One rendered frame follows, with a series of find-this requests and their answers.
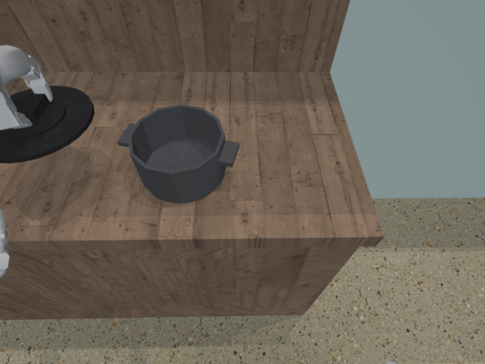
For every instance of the robot left hand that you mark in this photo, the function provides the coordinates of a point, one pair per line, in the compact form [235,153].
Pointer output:
[15,63]

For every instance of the table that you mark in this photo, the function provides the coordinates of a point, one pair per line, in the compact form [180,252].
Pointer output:
[86,238]

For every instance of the knob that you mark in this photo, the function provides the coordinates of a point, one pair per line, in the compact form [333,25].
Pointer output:
[32,105]

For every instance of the lid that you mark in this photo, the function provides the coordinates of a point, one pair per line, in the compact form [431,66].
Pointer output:
[64,120]

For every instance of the pot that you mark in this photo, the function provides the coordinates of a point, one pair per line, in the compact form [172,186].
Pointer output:
[180,152]

